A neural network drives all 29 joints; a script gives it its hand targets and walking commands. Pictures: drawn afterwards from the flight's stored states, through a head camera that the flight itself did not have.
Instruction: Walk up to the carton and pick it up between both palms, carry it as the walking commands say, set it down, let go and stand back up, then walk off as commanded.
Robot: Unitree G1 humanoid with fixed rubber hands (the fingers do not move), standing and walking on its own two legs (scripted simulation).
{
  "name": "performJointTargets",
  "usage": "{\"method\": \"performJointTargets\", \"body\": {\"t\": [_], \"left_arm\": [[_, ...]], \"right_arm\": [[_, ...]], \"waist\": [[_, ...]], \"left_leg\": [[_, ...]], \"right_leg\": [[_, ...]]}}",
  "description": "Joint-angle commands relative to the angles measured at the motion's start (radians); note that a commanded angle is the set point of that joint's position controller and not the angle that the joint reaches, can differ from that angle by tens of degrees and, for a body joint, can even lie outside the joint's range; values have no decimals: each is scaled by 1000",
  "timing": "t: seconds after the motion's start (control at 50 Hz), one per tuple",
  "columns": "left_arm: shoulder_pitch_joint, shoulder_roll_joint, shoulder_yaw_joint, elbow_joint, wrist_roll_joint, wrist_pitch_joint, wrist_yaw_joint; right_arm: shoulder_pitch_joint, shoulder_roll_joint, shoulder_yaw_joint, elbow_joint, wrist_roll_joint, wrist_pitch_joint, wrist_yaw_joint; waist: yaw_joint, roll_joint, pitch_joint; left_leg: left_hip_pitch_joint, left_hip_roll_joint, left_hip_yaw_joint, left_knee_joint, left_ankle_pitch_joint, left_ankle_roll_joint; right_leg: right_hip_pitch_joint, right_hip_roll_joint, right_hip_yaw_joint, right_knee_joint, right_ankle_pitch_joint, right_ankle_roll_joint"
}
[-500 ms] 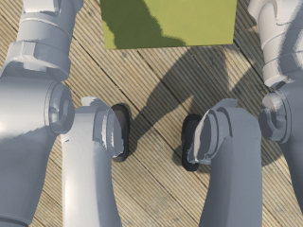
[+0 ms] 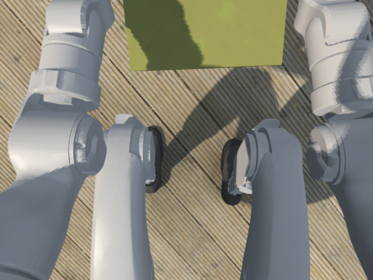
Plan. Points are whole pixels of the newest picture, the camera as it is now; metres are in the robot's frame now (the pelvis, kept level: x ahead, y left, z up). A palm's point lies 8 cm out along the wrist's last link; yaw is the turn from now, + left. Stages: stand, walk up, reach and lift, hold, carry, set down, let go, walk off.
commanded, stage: reach and lift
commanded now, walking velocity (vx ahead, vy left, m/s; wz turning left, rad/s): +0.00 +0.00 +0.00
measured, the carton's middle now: out of the picture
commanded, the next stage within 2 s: none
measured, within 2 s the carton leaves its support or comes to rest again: neither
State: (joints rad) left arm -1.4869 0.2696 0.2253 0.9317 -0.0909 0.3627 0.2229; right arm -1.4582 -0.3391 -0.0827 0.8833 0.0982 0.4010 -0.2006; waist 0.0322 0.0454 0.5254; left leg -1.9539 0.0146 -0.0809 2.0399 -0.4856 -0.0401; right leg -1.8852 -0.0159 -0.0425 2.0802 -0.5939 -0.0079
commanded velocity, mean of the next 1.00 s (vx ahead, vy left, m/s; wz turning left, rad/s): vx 0.00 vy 0.00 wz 0.00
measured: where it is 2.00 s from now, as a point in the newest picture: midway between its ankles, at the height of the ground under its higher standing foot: (191, 177)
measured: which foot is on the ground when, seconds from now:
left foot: down 0.00-1.00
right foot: down 0.00-1.00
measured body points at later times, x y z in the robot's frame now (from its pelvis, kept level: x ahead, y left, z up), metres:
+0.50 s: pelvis -0.01 +0.00 +0.04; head +0.31 +0.01 +0.34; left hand +0.55 +0.19 -0.04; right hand +0.56 -0.14 -0.05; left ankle +0.15 +0.14 -0.39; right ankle +0.13 -0.12 -0.39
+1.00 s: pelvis -0.02 +0.00 +0.08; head +0.28 +0.01 +0.41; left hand +0.53 +0.20 +0.03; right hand +0.54 -0.13 +0.02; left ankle +0.15 +0.14 -0.39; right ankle +0.13 -0.12 -0.39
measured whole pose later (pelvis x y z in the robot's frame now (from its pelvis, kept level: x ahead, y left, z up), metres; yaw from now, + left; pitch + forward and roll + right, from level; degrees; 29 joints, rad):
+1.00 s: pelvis -0.02 +0.00 +0.08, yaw +1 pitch +15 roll -2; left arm -1.41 0.23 0.27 0.88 -0.02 0.47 0.27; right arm -1.36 -0.25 -0.14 0.79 0.01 0.52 -0.23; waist 0.03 0.04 0.52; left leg -1.61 0.01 -0.07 1.76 -0.42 -0.04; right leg -1.54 -0.02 -0.04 1.80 -0.52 -0.01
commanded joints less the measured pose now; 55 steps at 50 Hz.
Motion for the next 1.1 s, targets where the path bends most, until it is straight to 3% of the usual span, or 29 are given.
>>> {"method": "performJointTargets", "body": {"t": [0.0,0.04,0.12,0.32,0.44,0.48,0.6,0.8,0.92,1.08], "left_arm": [[-744,-1066,-268,-386,-134,-23,-418],[-743,-1073,-263,-372,-127,-13,-424],[-769,-1091,-273,-403,-129,8,-432],[-697,-1172,-318,-412,-139,37,-442],[-649,-1193,-310,-381,-130,46,-450],[-648,-1193,-292,-366,-119,44,-453],[-676,-1181,-293,-401,-123,46,-466],[-664,-1197,-289,-387,-128,64,-480],[-639,-1226,-284,-372,-120,68,-489],[-621,-1261,-324,-410,-135,71,-494]], "right_arm": [[-841,1120,191,-473,93,-64,351],[-838,1129,189,-468,91,-55,352],[-830,1136,175,-471,83,-33,354],[-803,1171,208,-543,83,-17,363],[-810,1178,227,-563,89,-12,371],[-786,1184,207,-520,74,-8,373],[-777,1221,207,-511,76,8,377],[-807,1237,226,-555,91,24,381],[-762,1253,202,-516,73,27,389],[-734,1270,222,-551,76,29,397]], "waist": [[-58,-86,-2403],[-51,-87,-2405],[-72,-63,-2466],[-98,-44,-2608],[-85,-51,-2582],[-92,-57,-2529],[-79,-65,-2541],[-71,-73,-2567],[-88,-68,-2539],[-103,-48,-2605]], "left_leg": [[679,-171,209,-199,293,37],[666,-172,214,-213,267,36],[707,-171,216,-239,251,32],[827,-183,202,-280,343,24],[841,-186,192,-326,325,27],[808,-185,191,-338,303,30],[820,-186,198,-382,261,34],[865,-186,197,-446,213,42],[881,-185,186,-491,193,39],[990,-186,172,-541,223,35]], "right_leg": [[793,174,-2,-305,387,35],[805,173,1,-315,368,35],[835,173,-5,-334,356,32],[913,178,-4,-373,433,35],[946,172,2,-414,413,38],[930,171,4,-426,394,37],[1001,168,15,-473,362,41],[1090,165,28,-541,320,44],[1106,165,27,-580,302,43],[1171,167,27,-625,330,39]]}}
